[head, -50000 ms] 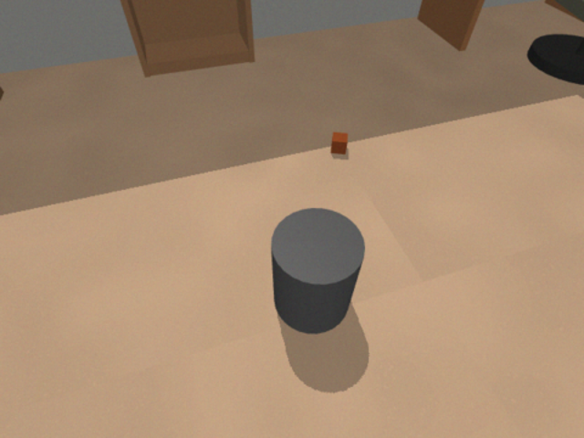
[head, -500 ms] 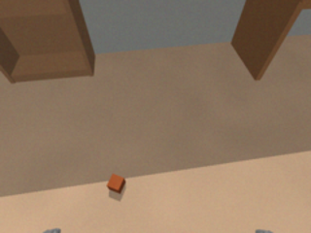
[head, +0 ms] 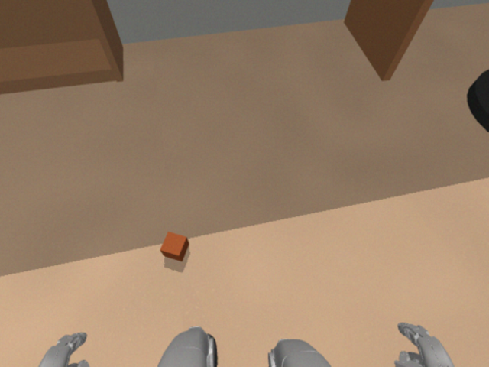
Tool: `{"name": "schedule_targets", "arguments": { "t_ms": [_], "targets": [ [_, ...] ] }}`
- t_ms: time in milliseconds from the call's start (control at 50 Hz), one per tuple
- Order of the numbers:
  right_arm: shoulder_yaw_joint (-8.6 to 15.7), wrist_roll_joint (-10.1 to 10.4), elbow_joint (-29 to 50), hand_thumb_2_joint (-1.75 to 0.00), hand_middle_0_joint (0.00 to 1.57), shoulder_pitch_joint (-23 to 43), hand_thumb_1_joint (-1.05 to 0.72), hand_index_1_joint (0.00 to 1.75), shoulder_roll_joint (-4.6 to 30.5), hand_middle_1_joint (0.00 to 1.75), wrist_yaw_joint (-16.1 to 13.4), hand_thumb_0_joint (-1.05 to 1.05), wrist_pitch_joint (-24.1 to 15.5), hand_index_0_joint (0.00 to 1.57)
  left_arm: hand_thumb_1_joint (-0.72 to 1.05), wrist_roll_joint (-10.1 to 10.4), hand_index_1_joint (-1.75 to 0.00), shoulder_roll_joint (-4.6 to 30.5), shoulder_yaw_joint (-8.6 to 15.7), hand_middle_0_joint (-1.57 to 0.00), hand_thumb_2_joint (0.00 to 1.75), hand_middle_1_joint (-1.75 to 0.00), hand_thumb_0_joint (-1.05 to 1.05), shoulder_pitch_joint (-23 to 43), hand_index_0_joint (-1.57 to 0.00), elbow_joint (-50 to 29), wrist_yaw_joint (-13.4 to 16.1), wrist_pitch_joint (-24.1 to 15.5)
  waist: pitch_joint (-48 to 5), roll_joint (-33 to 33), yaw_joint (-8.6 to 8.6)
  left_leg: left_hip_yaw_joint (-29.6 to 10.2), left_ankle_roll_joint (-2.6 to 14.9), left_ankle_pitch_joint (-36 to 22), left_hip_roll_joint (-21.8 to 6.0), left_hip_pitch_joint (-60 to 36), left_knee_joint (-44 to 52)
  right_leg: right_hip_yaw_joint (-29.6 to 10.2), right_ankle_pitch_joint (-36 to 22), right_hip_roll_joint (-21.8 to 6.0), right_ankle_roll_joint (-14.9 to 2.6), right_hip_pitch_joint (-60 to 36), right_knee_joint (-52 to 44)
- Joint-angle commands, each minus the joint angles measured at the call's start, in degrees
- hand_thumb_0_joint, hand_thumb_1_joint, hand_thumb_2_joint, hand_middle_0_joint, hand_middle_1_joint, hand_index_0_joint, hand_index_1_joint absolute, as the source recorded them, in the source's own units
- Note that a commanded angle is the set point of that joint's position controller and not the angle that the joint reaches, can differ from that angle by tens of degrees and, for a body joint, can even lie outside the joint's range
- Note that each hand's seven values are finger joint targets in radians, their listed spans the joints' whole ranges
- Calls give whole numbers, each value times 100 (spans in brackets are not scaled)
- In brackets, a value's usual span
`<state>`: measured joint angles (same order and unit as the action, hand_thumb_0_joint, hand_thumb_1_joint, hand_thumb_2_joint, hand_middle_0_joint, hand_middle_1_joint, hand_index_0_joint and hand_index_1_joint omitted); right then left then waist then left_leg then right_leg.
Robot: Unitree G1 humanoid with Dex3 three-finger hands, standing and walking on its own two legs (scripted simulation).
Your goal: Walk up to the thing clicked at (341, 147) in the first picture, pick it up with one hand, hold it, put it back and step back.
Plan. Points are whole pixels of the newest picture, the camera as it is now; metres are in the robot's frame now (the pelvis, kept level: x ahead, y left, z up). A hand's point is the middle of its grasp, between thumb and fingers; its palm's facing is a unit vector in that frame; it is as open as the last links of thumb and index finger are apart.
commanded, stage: step back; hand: left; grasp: from above
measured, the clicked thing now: (175, 246) +0.53 +0.26 -0.71
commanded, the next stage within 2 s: none
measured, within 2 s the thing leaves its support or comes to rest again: neither
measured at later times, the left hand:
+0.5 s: hand out of the picture -0.01 +0.27 -0.14, palm faces +0.07 -0.93 -0.37, open 7.3 cm
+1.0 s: hand out of the picture -0.21 +0.24 -0.13, palm faces +0.03 -0.90 -0.43, open 7.3 cm
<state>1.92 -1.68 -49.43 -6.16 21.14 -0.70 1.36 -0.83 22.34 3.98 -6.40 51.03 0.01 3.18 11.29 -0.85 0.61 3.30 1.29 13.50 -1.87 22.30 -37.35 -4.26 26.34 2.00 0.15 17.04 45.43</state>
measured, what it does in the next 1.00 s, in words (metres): walks backwards: right foot, then left foot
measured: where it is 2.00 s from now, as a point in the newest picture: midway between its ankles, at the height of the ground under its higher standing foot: outside the picture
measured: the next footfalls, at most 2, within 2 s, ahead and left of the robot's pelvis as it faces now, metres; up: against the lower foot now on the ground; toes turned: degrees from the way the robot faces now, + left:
right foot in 0.02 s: +0.01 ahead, -0.12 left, +0.00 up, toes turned +3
left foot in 0.38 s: -0.08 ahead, +0.10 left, +0.00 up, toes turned +2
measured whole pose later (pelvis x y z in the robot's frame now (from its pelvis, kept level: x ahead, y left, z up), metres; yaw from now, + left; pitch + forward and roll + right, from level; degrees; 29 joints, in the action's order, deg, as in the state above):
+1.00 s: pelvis -0.29 -0.03 +0.01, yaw +3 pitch -2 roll +1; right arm 2.9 -0.4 -49.7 -11.2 23.9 -1.2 3.0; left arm -2.6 20.8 3.8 -10.7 46.9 0.5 2.8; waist 8.3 1.2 -0.8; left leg -5.6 -1.0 28.4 5.7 24.4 -59.0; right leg -1.1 16.7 -1.8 0.1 18.4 36.9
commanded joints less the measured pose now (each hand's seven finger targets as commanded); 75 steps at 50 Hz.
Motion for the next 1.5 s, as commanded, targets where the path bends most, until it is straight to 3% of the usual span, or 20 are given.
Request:
{"name": "schedule_targets", "arguments": {
  "t_ms": [0,40,60,120,280,340,400,460,700,740,780,860,980,1040,1100,1180,1380,1420,1440,1480],
  "targets": [
    [392,124,357,-90,20,25,-90,30,1466,30,-38,0,16,20,90,-127,-30,1136,409,-20,90,-30,0,-914,-20,-158,79,-234,-1722,579,-239,-1240,473,-889,-902,-275,256,-146,-1324,-360,-354,-1166,-2027],
    [372,153,445,-90,20,311,-90,30,1149,30,-113,0,52,20,90,-136,-30,2116,601,-20,90,-30,0,-392,-20,-487,67,-242,-1050,-1594,-427,-748,-90,2304,780,554,-2123,-2838,-1819,-2483,-1766,160,-2915],
    [409,117,333,-90,20,144,-90,30,1305,30,-134,0,76,20,90,-141,-30,1922,560,-20,90,-30,0,-43,-20,-697,77,-281,-767,-1226,-248,-1263,-132,2211,649,296,-2935,-2855,-2009,-2538,-1827,694,-2910],
    [344,245,75,-90,20,-455,-90,30,1226,30,-113,0,26,20,90,-89,-30,1298,430,-20,90,-30,0,511,-20,-818,150,-283,-910,-673,166,-1261,-187,1380,956,493,-3218,-946,-3409,-1468,-1203,-57,-2185],
    [316,98,262,-90,20,-510,-90,30,1140,30,-110,0,-53,20,90,-79,-30,1257,393,-20,90,-30,0,-146,-20,-1026,217,-191,-1442,-1005,-247,-678,-158,1525,346,69,-434,-934,-4237,-1707,-1223,-1463,-1413],
    [405,29,99,-90,20,-908,-90,30,1130,30,-56,0,-122,20,90,4,-30,1244,320,-20,90,-30,0,-54,-20,-1092,144,-94,-1515,-577,8,-523,-16,-458,272,-1086,1385,-527,-3215,-1237,-726,-643,-886],
    [641,-43,338,-90,20,-540,-90,30,2195,30,1,0,-149,20,90,-24,-30,1111,378,-20,90,-30,0,432,-20,-1187,221,-100,-1336,1392,324,-3502,1603,-2204,-2078,-730,1772,-418,1171,304,-97,709,1656],
    [423,-33,392,-90,20,64,-90,30,1530,30,-97,0,-153,20,90,100,-30,1010,358,-20,90,-30,0,-152,-20,-868,222,-77,-1130,707,-201,-1956,1167,-2829,-1370,-1004,1329,-744,511,436,-171,1161,2768],
    [514,11,647,-90,20,-20,-90,30,1662,30,-44,0,26,20,90,-13,-30,913,388,-20,90,-30,0,-1022,-20,-505,78,-219,-1727,1246,-136,-1538,953,-1539,-1148,-1194,748,371,-686,-54,-41,-486,-1535],
    [449,98,680,-90,20,46,-90,30,1431,30,-15,0,79,20,90,-137,-30,1165,450,-20,90,-30,0,-1257,-20,-403,78,-280,-1625,631,-235,-1300,390,-344,-688,-48,229,-298,-1018,-392,-303,-1100,-2075],
    [430,110,783,-90,20,303,-90,30,1170,30,-114,0,83,20,90,-171,-30,2183,670,-20,90,-30,0,-613,-20,-750,70,-264,-1049,-1542,-477,-981,-180,2199,702,741,-2207,-2876,-1081,-2582,-1708,339,-2890],
    [430,184,407,-90,20,-425,-90,30,1273,30,-100,0,53,20,90,-160,-30,1431,472,-20,90,-30,0,473,-20,-1030,179,-282,-828,-695,158,-1251,-231,1298,885,357,-3379,-888,-2626,-1599,-1197,543,-2144],
    [350,70,486,-90,20,-364,-90,30,1108,30,-87,0,-32,20,90,-152,-30,1369,443,-20,90,-30,0,-195,-20,-1003,248,-191,-1249,-1081,-286,-733,-206,1647,357,334,-626,-892,-3573,-1718,-1117,-1238,-1455],
    [422,12,207,-90,20,-913,-90,30,1105,30,-73,0,-74,20,90,-29,-30,1321,330,-20,90,-30,0,-84,-20,-1049,187,-74,-1471,-764,-59,-308,-79,-116,373,-883,1476,-567,-3344,-1406,-773,-782,-726],
    [683,-47,440,-90,20,-426,-90,30,2340,30,-3,0,-84,20,90,-15,-30,1219,353,-20,90,-30,0,302,-20,-1130,263,-54,-1265,1495,230,-3777,1650,-1419,-2178,-381,2003,-224,1170,111,-54,732,1823],
    [451,-40,456,-90,20,102,-90,30,1579,30,-127,0,-121,20,90,80,-30,1140,339,-20,90,-30,0,-380,-20,-719,213,-35,-1191,682,-310,-1825,1205,-2342,-1313,-639,1237,-567,347,255,-130,902,2874],
    [453,43,527,-90,20,18,-90,30,1647,30,-14,0,151,20,90,-56,-30,967,302,-20,90,-30,0,-1113,-20,-287,108,-214,-1835,1189,-270,-1435,766,-1147,-1029,-995,701,573,-891,21,-143,-746,-2088],
    [313,107,698,-90,20,92,-90,30,1104,30,-4,0,123,20,90,-195,-30,1690,511,-20,90,-30,0,-1114,-20,-324,86,-238,-1381,-663,-321,-976,45,1123,243,1026,-567,-1702,-611,-1400,-728,-1027,-2468],
    [387,72,722,-90,20,310,-90,30,1134,30,-112,0,156,20,90,-199,-30,2265,616,-20,90,-30,0,-603,-20,-538,94,-203,-972,-1597,-573,-973,-194,2172,649,758,-2046,-2875,-464,-2682,-1673,676,-3065],
    [459,93,511,-90,20,25,-90,30,1407,30,-113,0,196,20,90,-138,-30,1777,450,-20,90,-30,0,203,-20,-806,163,-270,-545,-437,-77,-1617,-232,1531,689,469,-3194,-1820,-1167,-2183,-1479,1208,-2711]
  ]
}}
